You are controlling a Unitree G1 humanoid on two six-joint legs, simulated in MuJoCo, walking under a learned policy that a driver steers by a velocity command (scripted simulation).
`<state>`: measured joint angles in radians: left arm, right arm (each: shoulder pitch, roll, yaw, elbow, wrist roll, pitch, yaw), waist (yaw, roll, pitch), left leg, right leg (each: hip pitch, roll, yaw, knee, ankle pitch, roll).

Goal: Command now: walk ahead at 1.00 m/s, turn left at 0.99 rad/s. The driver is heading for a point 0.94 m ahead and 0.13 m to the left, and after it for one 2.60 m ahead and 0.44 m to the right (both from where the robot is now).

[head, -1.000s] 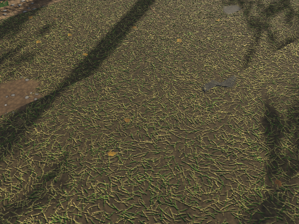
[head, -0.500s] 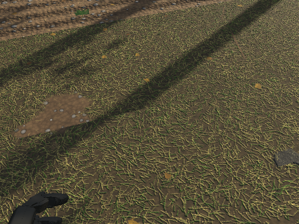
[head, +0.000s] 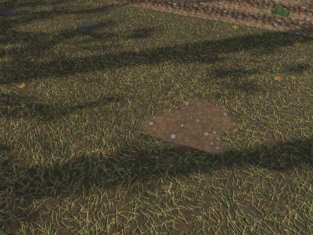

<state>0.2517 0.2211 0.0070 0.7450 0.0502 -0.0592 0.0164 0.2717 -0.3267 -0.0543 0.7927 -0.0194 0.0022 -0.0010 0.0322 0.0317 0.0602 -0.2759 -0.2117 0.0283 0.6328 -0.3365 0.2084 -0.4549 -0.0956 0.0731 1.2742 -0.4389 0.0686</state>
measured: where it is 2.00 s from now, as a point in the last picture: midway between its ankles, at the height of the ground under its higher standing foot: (131, 128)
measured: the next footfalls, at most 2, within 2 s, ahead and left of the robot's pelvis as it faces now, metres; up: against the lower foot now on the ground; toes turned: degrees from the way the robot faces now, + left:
right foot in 0.34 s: +0.48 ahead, -0.19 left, -0.15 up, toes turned +24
left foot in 0.74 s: +0.75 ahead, +0.11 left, -0.14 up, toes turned +33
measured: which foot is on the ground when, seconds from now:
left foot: down 0.00-0.34, up 0.36-0.72, down 0.74-1.00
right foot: up 0.00-0.32, down 0.34-0.74, up 0.76-1.00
